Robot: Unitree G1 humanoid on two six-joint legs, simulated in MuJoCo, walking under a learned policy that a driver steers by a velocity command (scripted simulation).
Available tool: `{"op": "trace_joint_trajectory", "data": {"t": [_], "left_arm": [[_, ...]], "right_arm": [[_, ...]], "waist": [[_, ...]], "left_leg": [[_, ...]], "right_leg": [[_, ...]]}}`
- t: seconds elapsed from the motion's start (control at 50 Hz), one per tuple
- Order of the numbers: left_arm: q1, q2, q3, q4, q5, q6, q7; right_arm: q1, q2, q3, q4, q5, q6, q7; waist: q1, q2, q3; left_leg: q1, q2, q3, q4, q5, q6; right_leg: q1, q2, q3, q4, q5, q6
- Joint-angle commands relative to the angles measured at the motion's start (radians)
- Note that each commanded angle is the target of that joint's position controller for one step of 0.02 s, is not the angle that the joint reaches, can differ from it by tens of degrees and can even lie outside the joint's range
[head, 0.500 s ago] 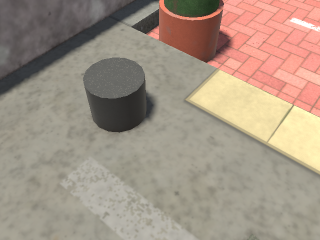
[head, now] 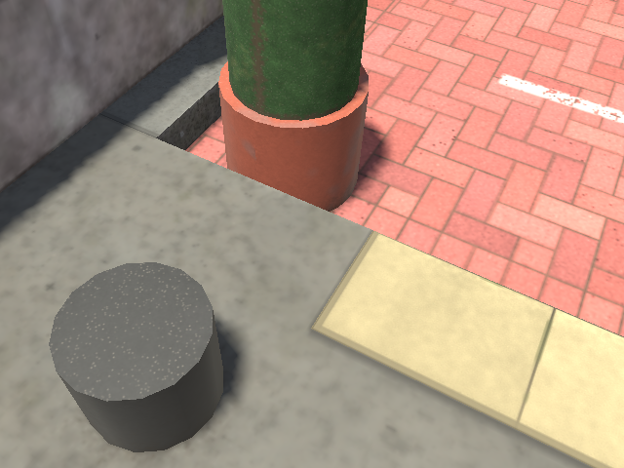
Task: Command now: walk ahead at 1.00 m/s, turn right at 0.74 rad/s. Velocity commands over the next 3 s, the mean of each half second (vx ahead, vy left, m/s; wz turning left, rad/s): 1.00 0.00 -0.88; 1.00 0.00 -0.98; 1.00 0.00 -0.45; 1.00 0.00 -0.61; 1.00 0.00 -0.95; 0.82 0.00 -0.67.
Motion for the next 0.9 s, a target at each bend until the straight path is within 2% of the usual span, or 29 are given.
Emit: {"op": "trace_joint_trajectory", "data": {"t": [0.02,0.08,0.12,0.16,0.18,0.2,0.22,0.24,0.26,0.28,0.3,0.34,0.38,0.4,0.46,0.54,0.56,0.58,0.6,0.62,0.64,0.66,0.68,0.7,0.74,0.78,0.82,0.86,0.9], "left_arm": [[-0.075,-0.046,-0.024,-0.097,-0.001,0.009,-0.026],[-0.188,-0.041,-0.044,-0.145,-0.002,0.003,-0.043],[-0.207,-0.012,-0.045,-0.147,0.000,0.000,-0.050],[-0.059,0.047,-0.029,-0.107,0.006,0.005,-0.044],[0.118,0.096,-0.008,-0.057,0.009,0.006,-0.038],[0.368,0.146,0.022,0.020,0.006,0.006,-0.019],[0.394,0.178,0.047,0.046,-0.023,0.004,0.007],[0.291,0.247,0.059,0.030,-0.024,0.015,0.022],[0.242,0.313,0.077,-0.028,-0.007,0.024,0.029],[0.191,0.236,0.071,-0.058,-0.004,0.026,0.037],[0.139,0.171,0.056,-0.054,-0.001,0.021,0.042],[0.101,0.138,0.044,-0.054,-0.006,-0.015,0.047],[0.093,0.123,0.035,-0.052,-0.013,-0.047,0.044],[0.090,0.134,0.039,-0.057,-0.012,-0.057,0.044],[0.114,0.140,0.052,-0.061,-0.013,-0.062,0.037],[0.140,0.168,0.071,-0.071,-0.020,-0.053,0.031],[0.132,0.177,0.075,-0.076,-0.013,-0.048,0.036],[0.116,0.206,0.080,-0.075,-0.002,-0.047,0.034],[0.054,0.217,0.082,-0.082,-0.002,-0.052,0.027],[0.015,0.131,0.059,-0.118,0.004,-0.064,0.030],[0.116,-0.049,0.012,-0.184,-0.033,-0.064,0.033],[0.104,0.011,0.000,-0.190,-0.021,-0.046,0.042],[0.035,0.071,0.012,-0.177,0.009,-0.030,0.036],[-0.010,0.083,0.018,-0.188,0.020,-0.021,0.017],[-0.045,0.041,0.011,-0.218,0.023,0.002,-0.020],[-0.078,-0.010,-0.010,-0.248,0.023,0.026,-0.029],[-0.137,0.004,-0.016,-0.292,0.025,0.038,-0.037],[-0.184,0.008,-0.022,-0.318,0.009,0.043,-0.047],[-0.280,0.013,-0.029,-0.329,0.010,0.036,-0.060]], "right_arm": [[-0.037,-0.008,0.006,-0.028,0.014,-0.038,0.003],[-0.041,-0.037,0.007,-0.022,0.011,-0.038,-0.005],[0.000,-0.098,-0.003,-0.016,0.007,-0.038,-0.027],[-0.021,-0.171,-0.021,-0.034,0.003,-0.024,-0.054],[-0.072,-0.200,-0.030,-0.054,-0.003,-0.008,-0.061],[-0.154,-0.213,-0.036,-0.082,-0.009,0.009,-0.059],[-0.169,-0.167,-0.035,-0.073,-0.013,0.022,-0.036],[-0.125,-0.022,0.009,-0.132,-0.045,0.007,-0.025],[-0.054,-0.050,0.018,-0.237,-0.011,-0.016,-0.022],[-0.109,-0.096,0.024,-0.232,-0.029,-0.036,-0.021],[-0.138,-0.119,0.019,-0.221,-0.032,-0.038,-0.019],[-0.144,-0.099,0.026,-0.218,-0.052,0.001,-0.020],[-0.191,-0.067,0.037,-0.248,-0.055,0.043,-0.016],[-0.242,-0.057,0.044,-0.273,-0.050,0.048,-0.011],[-0.376,-0.011,0.061,-0.323,-0.006,0.041,0.006],[-0.396,-0.055,0.046,-0.342,0.012,0.039,-0.001],[-0.351,-0.089,0.032,-0.331,0.007,0.034,-0.006],[-0.232,-0.134,0.010,-0.304,0.012,0.036,-0.017],[-0.013,-0.174,-0.014,-0.252,0.010,0.029,-0.033],[0.237,-0.251,-0.045,-0.213,-0.014,0.021,-0.054],[0.168,-0.326,-0.050,-0.225,-0.057,0.017,-0.051],[0.017,-0.259,-0.049,-0.246,-0.040,0.025,-0.045],[-0.067,-0.153,-0.027,-0.257,-0.029,0.032,-0.041],[-0.075,-0.111,-0.017,-0.240,-0.023,0.037,-0.036],[-0.022,-0.082,-0.007,-0.175,-0.017,0.031,-0.035],[0.033,-0.046,-0.001,-0.123,0.003,0.011,-0.024],[0.013,-0.063,-0.006,-0.111,0.004,-0.006,-0.016],[-0.020,-0.090,-0.010,-0.109,0.001,-0.017,-0.012],[0.049,-0.092,-0.010,-0.075,0.004,-0.018,-0.015]], "waist": [[0.037,0.142,0.065],[0.049,0.093,0.114],[0.060,0.087,0.085],[0.160,0.141,-0.020],[0.255,0.145,-0.102],[0.369,0.117,-0.185],[0.340,-0.027,-0.151],[0.180,-0.204,-0.085],[0.125,-0.220,-0.305],[0.119,-0.010,-0.187],[0.061,0.115,-0.040],[-0.023,0.174,0.055],[-0.048,0.172,0.094],[-0.038,0.163,0.097],[0.028,0.081,0.072],[0.066,0.005,-0.013],[0.045,-0.002,-0.044],[-0.020,-0.009,-0.121],[-0.159,0.030,-0.205],[-0.257,0.143,-0.331],[-0.105,0.445,-0.367],[-0.056,0.398,-0.293],[-0.053,0.219,-0.169],[-0.050,0.131,-0.112],[-0.021,0.151,-0.038],[0.000,0.145,0.014],[0.023,0.144,0.042],[0.044,0.165,0.071],[0.003,0.083,0.124]], "left_leg": [[-0.012,0.199,-0.039,-0.238,0.588,-0.017],[-0.012,0.172,0.092,-0.257,0.794,-0.049],[0.033,0.180,0.130,-0.187,1.138,-0.070],[0.074,0.231,0.117,0.030,1.437,-0.085],[0.025,0.248,0.098,0.258,1.486,-0.084],[-0.109,0.252,0.064,0.601,1.385,-0.080],[-0.282,0.075,0.067,1.047,0.427,-0.068],[-0.607,-0.027,-0.004,1.394,-0.204,-0.071],[-0.815,-0.025,-0.215,1.454,-0.208,-0.078],[-0.867,0.032,-0.258,1.334,-0.125,-0.056],[-0.825,0.074,-0.251,1.221,-0.057,-0.058],[-0.683,0.132,-0.252,1.047,-0.056,-0.093],[-0.567,0.170,-0.216,0.853,-0.060,-0.128],[-0.519,0.172,-0.189,0.739,0.009,-0.138],[-0.365,0.138,-0.150,0.411,0.319,-0.130],[-0.273,0.074,-0.179,0.214,0.350,-0.106],[-0.206,0.050,-0.192,0.183,0.287,-0.098],[-0.078,0.012,-0.175,0.198,0.141,-0.088],[0.168,0.028,-0.167,0.194,0.083,-0.075],[0.396,0.204,-0.334,0.176,-0.232,-0.045],[0.513,0.496,-0.903,-0.067,-0.500,0.016],[0.393,0.513,-1.118,-0.169,-0.595,0.072],[0.256,0.453,-0.915,-0.136,-0.548,0.076],[0.145,0.396,-0.716,-0.111,-0.373,0.059],[0.024,0.326,-0.475,-0.123,-0.152,0.026],[-0.006,0.303,-0.345,-0.150,0.010,0.000],[-0.047,0.301,-0.229,-0.192,0.177,0.004],[-0.093,0.277,-0.107,-0.233,0.235,0.001],[-0.052,0.239,0.011,-0.258,0.366,-0.024]], "right_leg": [[-0.099,-0.025,-0.028,-0.092,0.146,0.004],[-0.036,0.019,-0.120,-0.337,0.273,-0.033],[0.106,0.109,-0.209,-0.461,0.315,-0.057],[0.304,0.171,-0.217,-0.468,0.245,-0.088],[0.496,0.195,-0.192,-0.459,0.203,-0.115],[0.745,0.177,-0.096,-0.488,0.168,-0.172],[0.840,0.125,0.002,-0.594,0.135,-0.221],[0.882,0.035,0.232,-0.491,0.418,-0.267],[1.071,-0.141,0.692,-0.771,0.041,-0.454],[0.942,-0.171,0.842,-0.980,-0.262,-0.409],[0.743,-0.142,0.779,-1.023,-0.293,-0.352],[0.454,-0.054,0.609,-1.020,-0.086,-0.312],[0.236,0.024,0.489,-1.052,-0.005,-0.293],[0.182,0.060,0.437,-1.064,0.060,-0.285],[0.164,0.139,0.348,-1.040,0.197,-0.208],[0.386,0.097,0.405,-0.914,0.385,-0.142],[0.432,0.090,0.433,-0.844,0.434,-0.121],[0.459,0.093,0.439,-0.719,0.541,-0.102],[0.364,0.132,0.386,-0.460,0.561,-0.071],[0.219,0.191,0.304,-0.101,0.302,-0.056],[-0.076,0.279,0.206,0.182,-0.385,-0.024],[-0.218,0.202,0.152,0.263,-0.266,-0.032],[-0.226,0.124,0.129,0.234,-0.157,-0.035],[-0.185,0.084,0.114,0.174,-0.106,-0.027],[-0.146,0.037,0.121,0.119,-0.090,-0.011],[-0.181,0.017,0.096,0.122,-0.067,-0.009],[-0.185,0.008,0.079,0.054,0.033,-0.007],[-0.138,0.005,0.044,-0.085,0.159,-0.001],[-0.117,0.027,-0.051,-0.250,0.213,-0.018]]}}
